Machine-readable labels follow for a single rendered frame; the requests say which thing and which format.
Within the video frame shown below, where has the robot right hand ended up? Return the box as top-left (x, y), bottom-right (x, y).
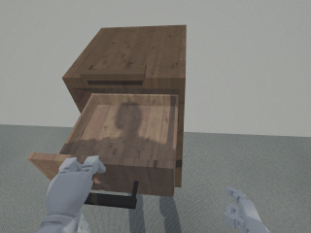
top-left (224, 186), bottom-right (262, 233)

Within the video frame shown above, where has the robot left forearm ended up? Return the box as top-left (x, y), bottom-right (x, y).
top-left (37, 215), bottom-right (77, 233)

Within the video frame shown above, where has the cabinet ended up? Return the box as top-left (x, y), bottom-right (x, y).
top-left (62, 24), bottom-right (187, 187)

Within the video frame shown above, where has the robot left hand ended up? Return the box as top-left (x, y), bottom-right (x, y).
top-left (46, 155), bottom-right (106, 233)

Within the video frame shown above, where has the handle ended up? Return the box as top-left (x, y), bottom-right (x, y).
top-left (80, 69), bottom-right (146, 81)
top-left (84, 181), bottom-right (139, 210)

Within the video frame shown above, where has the drawer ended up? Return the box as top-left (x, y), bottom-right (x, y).
top-left (27, 93), bottom-right (179, 197)

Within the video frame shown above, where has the robot right forearm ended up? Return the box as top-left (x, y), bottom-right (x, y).
top-left (244, 221), bottom-right (270, 233)

